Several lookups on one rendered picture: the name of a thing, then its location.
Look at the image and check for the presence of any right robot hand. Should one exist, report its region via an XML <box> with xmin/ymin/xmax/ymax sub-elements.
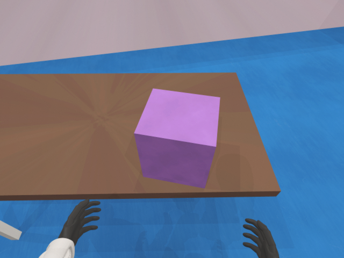
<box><xmin>243</xmin><ymin>218</ymin><xmax>280</xmax><ymax>258</ymax></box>

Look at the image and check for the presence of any table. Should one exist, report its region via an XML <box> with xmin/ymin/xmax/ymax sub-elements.
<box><xmin>0</xmin><ymin>73</ymin><xmax>281</xmax><ymax>240</ymax></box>

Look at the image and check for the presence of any carton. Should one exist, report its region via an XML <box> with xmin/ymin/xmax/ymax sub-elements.
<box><xmin>134</xmin><ymin>89</ymin><xmax>220</xmax><ymax>189</ymax></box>

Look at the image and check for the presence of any left robot hand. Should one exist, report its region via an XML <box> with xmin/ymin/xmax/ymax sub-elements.
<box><xmin>58</xmin><ymin>199</ymin><xmax>101</xmax><ymax>246</ymax></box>

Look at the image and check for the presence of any left robot forearm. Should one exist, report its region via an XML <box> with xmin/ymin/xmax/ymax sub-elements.
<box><xmin>39</xmin><ymin>238</ymin><xmax>75</xmax><ymax>258</ymax></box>

